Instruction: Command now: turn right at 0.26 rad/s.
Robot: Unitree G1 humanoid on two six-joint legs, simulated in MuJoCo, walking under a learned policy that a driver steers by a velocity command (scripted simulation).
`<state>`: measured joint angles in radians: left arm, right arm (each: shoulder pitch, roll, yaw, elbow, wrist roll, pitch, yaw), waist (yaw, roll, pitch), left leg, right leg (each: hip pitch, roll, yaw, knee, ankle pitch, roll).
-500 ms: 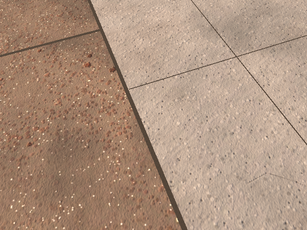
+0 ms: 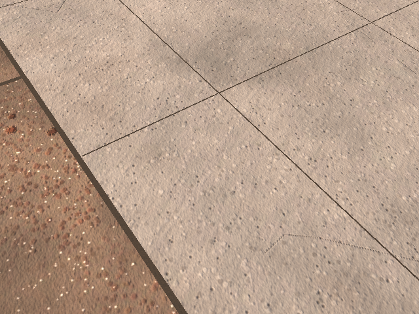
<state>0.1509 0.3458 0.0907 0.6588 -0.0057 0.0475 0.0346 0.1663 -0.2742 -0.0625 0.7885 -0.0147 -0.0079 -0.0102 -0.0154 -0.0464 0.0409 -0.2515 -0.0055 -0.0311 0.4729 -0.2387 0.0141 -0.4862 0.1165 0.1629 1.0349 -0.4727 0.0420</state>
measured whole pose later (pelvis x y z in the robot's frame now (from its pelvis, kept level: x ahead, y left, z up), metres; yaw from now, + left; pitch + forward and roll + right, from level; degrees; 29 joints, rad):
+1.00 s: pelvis +0.00 -0.03 +0.00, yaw -1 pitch -2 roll +0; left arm 0.22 0.24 0.02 0.97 0.00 0.00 0.03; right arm 0.20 -0.25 -0.03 1.07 0.00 0.01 -0.04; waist -0.02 0.00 0.04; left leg -0.19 0.04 -0.03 0.47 -0.25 -0.05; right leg -0.16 0.03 0.05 0.48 -0.29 -0.01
